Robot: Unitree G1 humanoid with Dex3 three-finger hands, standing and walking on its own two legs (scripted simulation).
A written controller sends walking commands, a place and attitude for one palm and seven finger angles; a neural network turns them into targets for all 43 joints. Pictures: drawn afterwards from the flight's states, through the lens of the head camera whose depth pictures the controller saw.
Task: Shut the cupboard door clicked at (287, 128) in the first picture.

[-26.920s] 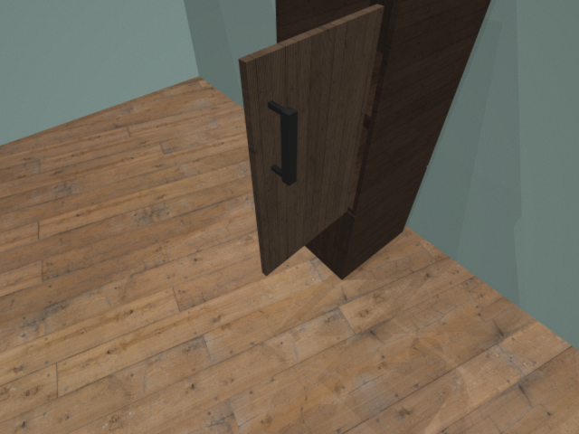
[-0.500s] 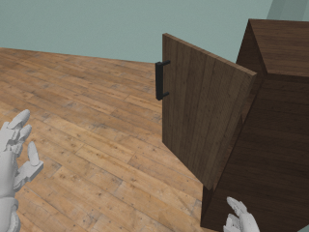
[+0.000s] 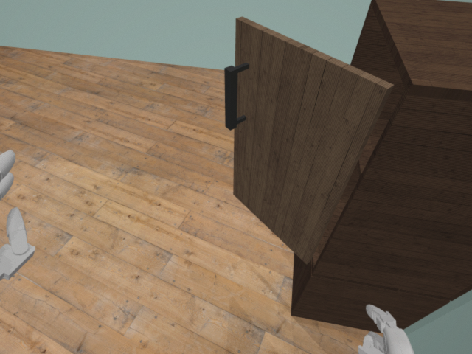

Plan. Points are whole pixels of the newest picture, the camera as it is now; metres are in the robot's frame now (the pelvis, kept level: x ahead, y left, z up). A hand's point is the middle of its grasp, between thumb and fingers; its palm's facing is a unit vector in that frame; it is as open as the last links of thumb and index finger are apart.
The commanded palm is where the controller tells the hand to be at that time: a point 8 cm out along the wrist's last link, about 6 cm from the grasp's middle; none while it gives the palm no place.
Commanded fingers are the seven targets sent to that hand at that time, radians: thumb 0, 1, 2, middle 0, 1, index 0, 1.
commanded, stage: step back with the hand held close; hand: left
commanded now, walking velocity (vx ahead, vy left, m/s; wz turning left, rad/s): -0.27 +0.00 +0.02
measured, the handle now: (237, 97) +0.65 +0.04 +0.10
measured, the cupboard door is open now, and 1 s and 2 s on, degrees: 51 51 51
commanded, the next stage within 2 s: stop stepping back and stand still in 1.00 s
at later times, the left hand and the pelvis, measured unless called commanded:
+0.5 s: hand out of the picture +0.11 +0.26 +0.19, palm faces +0.46 -0.73 -0.50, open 7.4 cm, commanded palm +0.06 +0.29 +0.19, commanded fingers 0.00 0.90 0.90 -0.20 -0.30 -0.20 -0.30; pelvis -0.08 -0.01 -0.01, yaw +0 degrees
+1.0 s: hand out of the picture +0.01 +0.29 +0.20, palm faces +0.56 -0.70 -0.44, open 7.4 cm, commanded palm -0.07 +0.32 +0.19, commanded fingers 0.00 0.90 0.90 -0.20 -0.30 -0.20 -0.30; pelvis -0.17 +0.00 -0.01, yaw +7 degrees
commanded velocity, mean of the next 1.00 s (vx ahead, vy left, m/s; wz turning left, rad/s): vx -0.35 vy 0.00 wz -0.03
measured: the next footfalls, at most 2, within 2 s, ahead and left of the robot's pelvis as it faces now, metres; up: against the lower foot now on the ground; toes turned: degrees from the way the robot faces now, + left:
right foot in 1.28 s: -0.37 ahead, -0.14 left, +0.00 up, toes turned -4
left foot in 1.44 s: -0.14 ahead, +0.07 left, +0.00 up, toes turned +0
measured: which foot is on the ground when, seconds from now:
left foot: down 0.00-1.00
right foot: down 0.00-0.90, up 0.92-1.00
